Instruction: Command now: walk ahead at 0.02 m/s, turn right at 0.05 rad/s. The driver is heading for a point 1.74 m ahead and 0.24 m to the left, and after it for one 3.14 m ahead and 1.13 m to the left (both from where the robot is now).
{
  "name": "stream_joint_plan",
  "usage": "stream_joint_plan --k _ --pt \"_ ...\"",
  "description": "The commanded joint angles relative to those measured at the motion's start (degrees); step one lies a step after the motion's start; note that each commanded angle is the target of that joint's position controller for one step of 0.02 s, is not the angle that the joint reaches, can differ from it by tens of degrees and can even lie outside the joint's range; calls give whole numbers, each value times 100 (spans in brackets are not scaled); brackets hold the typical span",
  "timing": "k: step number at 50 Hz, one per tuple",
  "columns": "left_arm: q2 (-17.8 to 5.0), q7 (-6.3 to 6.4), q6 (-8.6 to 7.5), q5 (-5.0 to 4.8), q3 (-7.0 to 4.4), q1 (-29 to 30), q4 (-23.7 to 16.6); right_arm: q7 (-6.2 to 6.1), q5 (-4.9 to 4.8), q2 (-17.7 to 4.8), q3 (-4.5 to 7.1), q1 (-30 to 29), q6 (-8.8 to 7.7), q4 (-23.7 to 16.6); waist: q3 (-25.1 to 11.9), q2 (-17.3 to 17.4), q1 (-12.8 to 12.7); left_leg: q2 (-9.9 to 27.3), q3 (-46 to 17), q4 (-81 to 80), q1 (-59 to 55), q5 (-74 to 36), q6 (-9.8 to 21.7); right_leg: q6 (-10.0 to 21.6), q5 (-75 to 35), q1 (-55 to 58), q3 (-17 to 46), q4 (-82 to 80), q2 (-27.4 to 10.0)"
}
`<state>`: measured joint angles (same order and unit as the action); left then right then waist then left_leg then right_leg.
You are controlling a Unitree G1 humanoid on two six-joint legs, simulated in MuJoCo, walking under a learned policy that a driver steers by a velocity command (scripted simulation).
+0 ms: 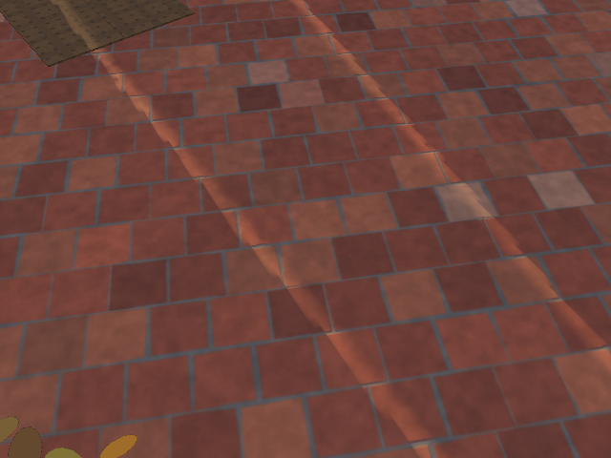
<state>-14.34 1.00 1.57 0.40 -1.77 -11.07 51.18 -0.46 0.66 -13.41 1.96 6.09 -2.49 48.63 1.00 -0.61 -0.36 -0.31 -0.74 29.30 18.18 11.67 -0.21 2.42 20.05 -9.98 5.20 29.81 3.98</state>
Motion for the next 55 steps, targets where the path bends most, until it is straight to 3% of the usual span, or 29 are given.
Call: stream_joint_plan --k 1,5,19,45,46,48,50,52,53,55 --pt "-652 15 -92 -10 -158 -167 -123 -44 -26 -737 179 -87 -60 -203 -524 131 17 442 -416 -77 -1079 -1926 334 129 -1797 -344 387 -429 -513" --pt "-605 28 -107 -21 -152 -166 36 -54 -38 -734 183 -151 5 -59 -401 -2 17 382 -382 -95 -1088 -1747 337 88 -1827 -300 379 -483 -514" --pt "-578 53 -207 -20 -89 -204 553 -119 -41 -740 179 -137 141 523 -83 35 33 257 -349 -333 -1187 -1193 250 33 -1312 -372 288 -771 -509" --pt "-327 96 -277 -15 27 -696 982 -176 -50 -601 90 229 186 1099 145 61 54 189 -392 -524 -962 -466 289 -29 -698 -568 66 -906 -423" --pt "-267 100 -273 -17 40 -828 1045 -178 -45 -533 71 320 192 1157 27 49 43 127 -341 -543 -996 156 293 -8 -121 -534 29 -962 -385" --pt "-423 128 -263 -68 -13 -829 994 -194 -93 -615 101 332 194 1162 291 -35 20 -71 -207 -358 -609 1869 352 191 1410 -792 113 -969 -358" --pt "-527 140 -333 -120 -53 -970 912 -169 -123 -590 93 173 80 1057 651 -149 -96 -85 -243 -118 22 2472 431 495 2356 -891 596 -1200 -676" --pt "-795 120 -458 -181 -155 -1322 969 -78 -181 -366 49 -134 -135 892 807 -747 -253 -215 158 760 803 1407 315 944 2605 -251 1782 -1868 -1506" --pt "-930 112 -498 -179 -214 -1208 930 -26 -207 -352 46 -201 -223 839 945 -959 -228 -62 154 1166 1114 990 339 1150 2351 -88 2280 -2053 -1923" --pt "-809 78 -560 -179 -208 -1070 821 66 -240 -417 61 -92 -353 809 973 -809 -86 151 66 1196 1243 1175 464 1177 1495 80 2253 -1936 -2058"
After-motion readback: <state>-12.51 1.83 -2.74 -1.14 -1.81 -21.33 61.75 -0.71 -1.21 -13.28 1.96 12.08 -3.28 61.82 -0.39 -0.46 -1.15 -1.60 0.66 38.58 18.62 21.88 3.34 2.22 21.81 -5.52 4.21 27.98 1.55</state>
